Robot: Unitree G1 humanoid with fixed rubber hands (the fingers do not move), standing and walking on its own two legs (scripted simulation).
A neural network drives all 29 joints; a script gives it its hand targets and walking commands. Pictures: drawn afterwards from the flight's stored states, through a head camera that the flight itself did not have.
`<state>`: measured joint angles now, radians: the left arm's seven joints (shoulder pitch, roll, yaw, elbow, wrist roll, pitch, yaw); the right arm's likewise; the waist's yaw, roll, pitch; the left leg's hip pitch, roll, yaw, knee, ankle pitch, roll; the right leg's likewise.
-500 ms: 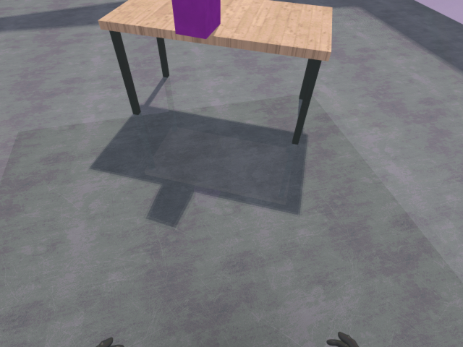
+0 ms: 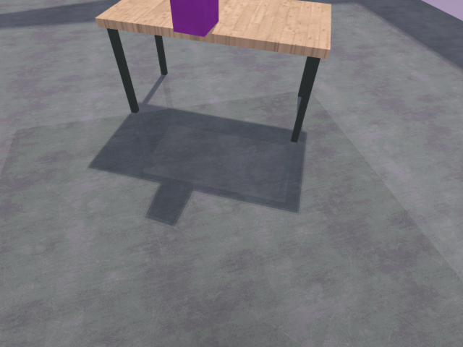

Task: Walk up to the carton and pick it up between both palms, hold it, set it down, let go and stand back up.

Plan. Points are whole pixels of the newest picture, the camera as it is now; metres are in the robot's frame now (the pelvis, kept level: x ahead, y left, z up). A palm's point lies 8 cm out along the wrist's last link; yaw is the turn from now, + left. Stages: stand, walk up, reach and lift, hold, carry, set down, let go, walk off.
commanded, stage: stand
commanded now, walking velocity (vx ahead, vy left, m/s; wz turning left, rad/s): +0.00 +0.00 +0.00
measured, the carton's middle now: (195, 0) +1.59 +0.12 -0.02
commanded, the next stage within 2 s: walk up in 0.58 s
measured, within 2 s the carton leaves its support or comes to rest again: neither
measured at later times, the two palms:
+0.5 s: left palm out of the picture +0.01 +0.22 -0.13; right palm out of the picture +0.01 -0.23 -0.14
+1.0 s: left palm out of the picture +0.00 +0.26 -0.14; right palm out of the picture +0.05 -0.22 -0.13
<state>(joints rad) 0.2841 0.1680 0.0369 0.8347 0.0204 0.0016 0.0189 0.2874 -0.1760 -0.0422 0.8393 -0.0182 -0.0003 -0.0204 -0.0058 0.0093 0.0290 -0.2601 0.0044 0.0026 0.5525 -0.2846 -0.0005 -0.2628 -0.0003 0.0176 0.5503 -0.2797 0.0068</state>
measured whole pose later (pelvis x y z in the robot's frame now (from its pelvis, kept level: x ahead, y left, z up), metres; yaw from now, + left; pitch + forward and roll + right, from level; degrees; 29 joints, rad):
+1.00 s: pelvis +0.01 +0.02 +0.00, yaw +1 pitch +1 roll +0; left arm 0.33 0.19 0.07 1.05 0.02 -0.02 0.01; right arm 0.30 -0.19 -0.05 0.97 -0.03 -0.06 0.01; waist 0.00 -0.01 -0.01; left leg -0.23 0.02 0.09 0.51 -0.39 0.03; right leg -0.26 -0.06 -0.02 0.52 -0.33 0.01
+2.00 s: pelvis +0.46 +0.05 +0.00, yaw +0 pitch +0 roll -1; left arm 0.39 0.20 0.07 1.01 0.03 -0.06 -0.02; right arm 0.18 -0.20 -0.05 0.94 -0.04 -0.07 0.02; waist 0.06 -0.01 0.07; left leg -0.37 0.08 0.15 0.59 -0.22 0.03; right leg -0.34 -0.11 -0.04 1.12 -0.39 -0.01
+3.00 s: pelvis +0.89 +0.08 +0.00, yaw +0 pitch -1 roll +0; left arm 0.38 0.19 0.05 1.06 0.02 -0.03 0.01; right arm 0.13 -0.19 -0.04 0.97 -0.02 -0.06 0.01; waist 0.06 -0.02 0.10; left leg -0.35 0.07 0.15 0.54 -0.18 0.02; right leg -0.26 -0.10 -0.06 1.01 -0.50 0.02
